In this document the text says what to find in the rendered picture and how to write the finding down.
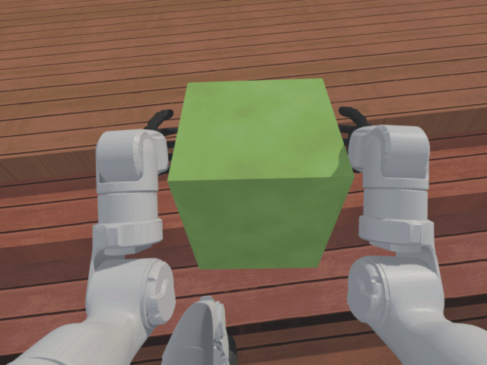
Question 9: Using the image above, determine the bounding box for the robot left shin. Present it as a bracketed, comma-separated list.
[199, 296, 230, 365]

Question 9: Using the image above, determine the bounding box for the left robot hand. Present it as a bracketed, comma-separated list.
[144, 109, 178, 176]

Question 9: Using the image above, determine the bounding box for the left robot forearm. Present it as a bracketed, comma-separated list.
[85, 129, 169, 315]

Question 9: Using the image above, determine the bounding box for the right robot hand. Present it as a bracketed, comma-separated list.
[338, 106, 371, 173]

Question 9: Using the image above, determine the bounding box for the robot left thigh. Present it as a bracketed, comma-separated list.
[161, 300, 226, 365]

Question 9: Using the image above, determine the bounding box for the right robot forearm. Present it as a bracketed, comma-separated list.
[348, 125, 444, 296]

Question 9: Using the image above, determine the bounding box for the carton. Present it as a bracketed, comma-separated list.
[167, 78, 355, 269]

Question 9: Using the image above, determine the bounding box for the robot left upper arm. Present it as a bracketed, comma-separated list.
[6, 258, 176, 365]

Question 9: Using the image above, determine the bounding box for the robot right upper arm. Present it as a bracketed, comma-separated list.
[347, 255, 487, 365]

